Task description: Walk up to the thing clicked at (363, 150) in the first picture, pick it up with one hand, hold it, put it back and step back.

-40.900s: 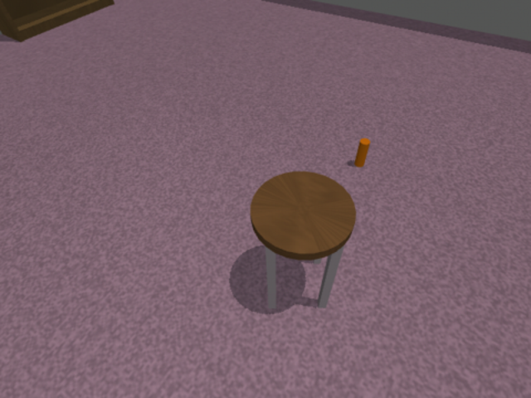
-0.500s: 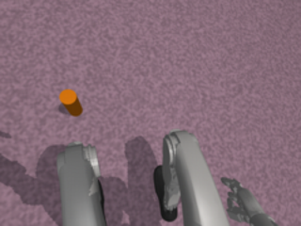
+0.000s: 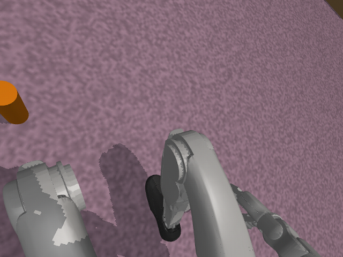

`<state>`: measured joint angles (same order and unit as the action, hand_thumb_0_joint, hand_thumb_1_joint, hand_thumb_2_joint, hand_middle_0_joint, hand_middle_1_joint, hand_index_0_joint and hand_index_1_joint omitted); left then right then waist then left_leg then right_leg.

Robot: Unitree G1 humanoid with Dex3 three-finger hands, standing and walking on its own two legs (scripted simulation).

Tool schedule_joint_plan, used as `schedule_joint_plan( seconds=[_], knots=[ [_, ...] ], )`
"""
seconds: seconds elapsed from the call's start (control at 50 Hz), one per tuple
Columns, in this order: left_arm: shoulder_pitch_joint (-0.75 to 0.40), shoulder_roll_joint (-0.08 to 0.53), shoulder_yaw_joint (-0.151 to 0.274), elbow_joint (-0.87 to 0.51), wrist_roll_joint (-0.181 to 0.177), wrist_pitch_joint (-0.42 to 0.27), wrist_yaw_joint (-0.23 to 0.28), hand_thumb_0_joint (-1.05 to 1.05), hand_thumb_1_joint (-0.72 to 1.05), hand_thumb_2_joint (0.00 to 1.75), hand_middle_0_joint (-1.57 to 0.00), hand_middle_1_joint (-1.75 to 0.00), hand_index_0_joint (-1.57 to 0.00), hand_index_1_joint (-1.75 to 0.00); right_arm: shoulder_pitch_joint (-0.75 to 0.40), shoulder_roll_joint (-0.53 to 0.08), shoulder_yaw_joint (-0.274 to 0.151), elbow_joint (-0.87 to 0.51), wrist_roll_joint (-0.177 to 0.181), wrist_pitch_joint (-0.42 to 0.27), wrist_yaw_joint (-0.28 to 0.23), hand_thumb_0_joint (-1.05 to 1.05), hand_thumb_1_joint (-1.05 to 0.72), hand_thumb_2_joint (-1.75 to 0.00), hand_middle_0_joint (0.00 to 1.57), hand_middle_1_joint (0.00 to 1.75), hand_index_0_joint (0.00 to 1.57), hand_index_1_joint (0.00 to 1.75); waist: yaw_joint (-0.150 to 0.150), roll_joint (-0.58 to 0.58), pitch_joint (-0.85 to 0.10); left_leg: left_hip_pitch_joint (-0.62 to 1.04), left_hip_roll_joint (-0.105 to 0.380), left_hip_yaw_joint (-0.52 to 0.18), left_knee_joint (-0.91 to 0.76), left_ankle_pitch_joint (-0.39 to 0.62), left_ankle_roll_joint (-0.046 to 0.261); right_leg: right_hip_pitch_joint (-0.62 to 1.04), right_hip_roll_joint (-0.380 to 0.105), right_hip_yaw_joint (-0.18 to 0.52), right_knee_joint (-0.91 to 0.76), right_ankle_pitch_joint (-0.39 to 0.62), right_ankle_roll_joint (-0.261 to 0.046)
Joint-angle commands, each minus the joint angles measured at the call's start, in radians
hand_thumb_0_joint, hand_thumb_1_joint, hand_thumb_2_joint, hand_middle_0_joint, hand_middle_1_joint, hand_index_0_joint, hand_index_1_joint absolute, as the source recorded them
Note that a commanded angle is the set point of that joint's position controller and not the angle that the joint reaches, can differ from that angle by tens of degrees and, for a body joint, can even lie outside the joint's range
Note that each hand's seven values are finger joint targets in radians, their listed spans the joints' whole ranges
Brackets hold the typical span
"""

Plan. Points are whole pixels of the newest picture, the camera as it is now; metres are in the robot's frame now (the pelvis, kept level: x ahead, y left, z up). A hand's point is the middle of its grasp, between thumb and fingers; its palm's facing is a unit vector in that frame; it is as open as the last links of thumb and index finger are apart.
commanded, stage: close in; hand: left
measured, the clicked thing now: (10, 105) +0.47 +0.25 -0.22
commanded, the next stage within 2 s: rest palm in 0.62 s
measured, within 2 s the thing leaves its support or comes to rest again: leaves its support in 1.80 s
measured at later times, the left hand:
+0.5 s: hand out of the picture +0.44 +0.26 -0.17, palm faces +0.12 -0.99 +0.01, open 17.2 cm
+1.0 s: hand (3, 109) +0.45 +0.25 -0.19, palm faces +0.13 -0.99 -0.01, open 13.6 cm
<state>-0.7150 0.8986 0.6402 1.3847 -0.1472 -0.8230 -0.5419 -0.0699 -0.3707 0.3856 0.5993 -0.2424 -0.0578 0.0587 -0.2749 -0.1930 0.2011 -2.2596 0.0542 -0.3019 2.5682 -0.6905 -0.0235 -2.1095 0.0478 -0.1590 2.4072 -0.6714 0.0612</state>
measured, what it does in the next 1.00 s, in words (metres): stands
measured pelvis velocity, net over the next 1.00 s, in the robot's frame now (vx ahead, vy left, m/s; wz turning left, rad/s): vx -0.01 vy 0.01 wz -0.07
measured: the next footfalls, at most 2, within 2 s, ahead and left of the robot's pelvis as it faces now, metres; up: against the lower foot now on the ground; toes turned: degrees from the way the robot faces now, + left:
none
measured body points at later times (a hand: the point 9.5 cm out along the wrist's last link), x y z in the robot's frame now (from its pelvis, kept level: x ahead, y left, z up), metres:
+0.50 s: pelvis -0.01 +0.01 -0.01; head +0.22 +0.18 +0.33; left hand +0.43 +0.31 -0.17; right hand +0.15 -0.25 -0.05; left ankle +0.08 +0.13 -0.27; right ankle +0.12 -0.13 -0.27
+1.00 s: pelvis -0.01 +0.01 -0.01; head +0.23 +0.20 +0.32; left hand +0.44 +0.31 -0.18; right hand +0.15 -0.24 -0.04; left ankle +0.08 +0.13 -0.27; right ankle +0.12 -0.13 -0.27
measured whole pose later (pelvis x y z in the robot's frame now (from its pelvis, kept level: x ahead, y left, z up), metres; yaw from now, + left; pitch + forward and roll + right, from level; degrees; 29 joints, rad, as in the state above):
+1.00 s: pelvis -0.01 +0.01 -0.01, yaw -4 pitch +13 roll -19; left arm -0.74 0.89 0.37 1.51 -0.07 -1.08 -0.12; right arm -0.18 -0.36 0.55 0.56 -0.37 0.02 0.12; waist -0.28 -0.28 0.29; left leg -2.23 0.03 -0.43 2.64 -0.71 -0.03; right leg -2.02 0.08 -0.25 2.39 -0.65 0.08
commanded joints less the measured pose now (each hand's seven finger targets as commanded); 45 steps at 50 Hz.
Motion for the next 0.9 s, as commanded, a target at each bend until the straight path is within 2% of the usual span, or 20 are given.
schedule_joint_plan(
  seconds=[0.0,0.02,0.06,0.1,0.16,0.2,0.24,0.3,0.38,0.48,0.58,0.68,0.7,0.74,0.76,0.82,0.88],
  knots=[
    [-0.203,0.263,0.011,-0.127,-0.034,-0.132,0.05,0.0,-0.58,0.0,-0.07,-0.08,-0.07,-0.07,0.056,-0.344,-0.077,-0.033,-0.027,0.006,-0.008,0.0,-0.93,-0.9,0.2,0.3,0.2,0.3,-0.046,0.52,-0.639,0.51,0.038,0.096,-0.261,0.177,0.004,0.299,0.028,-0.119,-0.188,0.217,-0.074],
    [-0.198,0.242,0.004,-0.12,-0.037,-0.145,0.064,0.0,-0.57,0.0,-0.07,-0.07,-0.07,-0.06,0.043,-0.345,-0.07,-0.039,-0.035,0.008,-0.005,0.0,-0.94,-0.9,0.2,0.3,0.2,0.3,-0.051,0.517,-0.636,0.51,0.038,0.092,-0.252,0.181,0.003,0.304,0.03,-0.123,-0.187,0.224,-0.073],
    [-0.197,0.256,0.019,-0.122,-0.034,-0.167,0.106,0.0,-0.56,0.0,-0.07,-0.07,-0.07,-0.06,0.03,-0.349,-0.057,-0.043,-0.045,0.015,0.0,0.0,-0.94,-0.91,0.2,0.3,0.2,0.3,-0.042,0.513,-0.615,0.489,0.038,0.087,-0.244,0.174,0.002,0.313,0.033,-0.129,-0.183,0.224,-0.071],
    [-0.194,0.237,0.007,-0.107,-0.02,-0.182,0.145,0.0,-0.55,0.01,-0.06,-0.07,-0.06,-0.06,0.021,-0.35,-0.05,-0.045,-0.056,0.023,0.007,0.0,-0.93,-0.91,0.2,0.3,0.2,0.3,-0.05,0.511,-0.586,0.473,0.039,0.086,-0.241,0.152,0.002,0.312,0.035,-0.135,-0.184,0.215,-0.069],
    [-0.184,0.19,-0.029,-0.104,-0.002,-0.206,0.186,0.0,-0.52,0.02,-0.06,-0.07,-0.06,-0.06,0.004,-0.353,-0.045,-0.048,-0.072,0.034,0.015,0.0,-0.93,-0.91,0.2,0.3,0.2,0.3,-0.066,0.521,-0.556,0.478,0.042,0.074,-0.247,0.153,-0.005,0.303,0.038,-0.148,-0.173,0.22,-0.069],
    [-0.202,0.148,-0.082,-0.106,-0.001,-0.214,0.201,0.0,-0.5,0.02,-0.05,-0.06,-0.05,-0.05,-0.005,-0.352,-0.038,-0.049,-0.078,0.038,0.02,0.0,-0.93,-0.9,0.2,0.3,0.2,0.3,-0.085,0.503,-0.544,0.458,0.04,0.069,-0.233,0.145,-0.001,0.302,0.041,-0.15,-0.178,0.228,-0.065],
    [-0.225,0.134,-0.134,-0.094,0.01,-0.222,0.213,0.0,-0.48,0.01,-0.05,-0.06,-0.05,-0.04,-0.008,-0.358,-0.034,-0.045,-0.08,0.041,0.022,0.0,-0.93,-0.9,0.2,0.3,0.2,0.3,-0.107,0.497,-0.514,0.439,0.036,0.063,-0.234,0.115,0.002,0.288,0.042,-0.157,-0.179,0.213,-0.064],
    [-0.216,0.105,-0.162,-0.09,0.01,-0.232,0.241,0.0,-0.47,0.02,-0.04,-0.05,-0.05,-0.04,-0.011,-0.358,-0.027,-0.047,-0.086,0.047,0.028,0.0,-0.92,-0.9,0.2,0.3,0.2,0.3,-0.109,0.476,-0.517,0.441,0.033,0.054,-0.23,0.111,0.001,0.298,0.047,-0.166,-0.181,0.213,-0.061],
    [-0.233,0.09,-0.18,-0.064,0.0,-0.255,0.28,0.0,-0.46,0.04,-0.05,-0.07,-0.06,-0.05,-0.035,-0.364,-0.013,-0.057,-0.088,0.052,0.033,0.0,-0.91,-0.9,0.2,0.3,0.2,0.3,-0.116,0.461,-0.476,0.425,0.027,0.039,-0.236,0.072,0.001,0.276,0.051,-0.18,-0.181,0.184,-0.061],
    [-0.25,0.087,-0.212,-0.043,0.014,-0.284,0.319,0.0,-0.41,0.08,-0.05,-0.08,-0.06,-0.06,-0.056,-0.358,0.003,-0.06,-0.099,0.055,0.037,0.0,-0.9,-0.9,0.2,0.3,0.2,0.3,-0.12,0.453,-0.44,0.392,0.022,0.042,-0.23,0.027,0.006,0.278,0.058,-0.182,-0.194,0.158,-0.06],
    [-0.252,0.07,-0.247,-0.028,0.03,-0.305,0.338,0.0,-0.37,0.1,-0.05,-0.07,-0.05,-0.06,-0.06,-0.36,0.012,-0.053,-0.109,0.061,0.039,0.0,-0.9,-0.9,0.2,0.3,0.2,0.3,-0.131,0.478,-0.453,0.441,0.024,0.022,-0.24,0.074,-0.005,0.282,0.062,-0.189,-0.182,0.201,-0.062],
    [-0.266,0.069,-0.262,-0.026,0.044,-0.317,0.357,0.0,-0.33,0.12,-0.05,-0.07,-0.05,-0.06,-0.065,-0.364,0.021,-0.049,-0.118,0.069,0.041,0.0,-0.9,-0.9,0.2,0.3,0.2,0.3,-0.143,0.503,-0.443,0.468,0.026,0.007,-0.246,0.104,-0.011,0.289,0.062,-0.2,-0.178,0.229,-0.061],
    [-0.252,0.073,-0.255,-0.026,0.044,-0.317,0.364,0.0,-0.26,0.16,-0.11,-0.09,-0.1,-0.09,-0.064,-0.365,0.021,-0.048,-0.118,0.07,0.042,0.0,-0.89,-0.9,0.2,0.3,0.2,0.3,-0.136,0.505,-0.454,0.478,0.028,0.005,-0.245,0.117,-0.013,0.293,0.064,-0.198,-0.175,0.236,-0.063],
    [-0.256,0.076,-0.26,-0.024,0.048,-0.321,0.372,0.0,-0.23,0.2,-0.13,-0.13,-0.12,-0.13,-0.07,-0.363,0.024,-0.049,-0.123,0.074,0.043,0.0,-0.89,-0.9,0.2,0.3,0.2,0.3,-0.135,0.509,-0.447,0.48,0.027,0.009,-0.243,0.119,-0.013,0.296,0.065,-0.196,-0.185,0.236,-0.063],
    [-0.262,0.078,-0.254,-0.01,0.05,-0.32,0.382,0.0,-0.19,0.21,-0.14,-0.14,-0.14,-0.14,-0.07,-0.367,0.026,-0.049,-0.124,0.076,0.043,0.0,-0.89,-0.9,0.2,0.3,0.2,0.3,-0.145,0.507,-0.426,0.467,0.028,0.001,-0.249,0.104,-0.013,0.286,0.064,-0.204,-0.183,0.225,-0.062],
    [-0.268,0.075,-0.264,-0.017,0.055,-0.327,0.4,0.0,-0.06,0.34,-0.33,-0.31,-0.32,-0.31,-0.071,-0.362,0.033,-0.047,-0.13,0.08,0.046,0.0,-0.89,-0.9,0.2,0.3,0.2,0.3,-0.149,0.495,-0.442,0.47,0.027,0.003,-0.239,0.104,-0.009,0.303,0.068,-0.202,-0.194,0.232,-0.06],
    [-0.277,0.085,-0.269,-0.026,0.062,-0.333,0.415,0.0,0.04,0.38,-0.37,-0.35,-0.37,-0.34,-0.077,-0.357,0.038,-0.045,-0.132,0.08,0.046,0.0,-0.88,-0.89,0.2,0.3,0.2,0.3,-0.149,0.501,-0.449,0.473,0.029,0.004,-0.236,0.127,-0.009,0.311,0.07,-0.199,-0.193,0.249,-0.061]
  ],
)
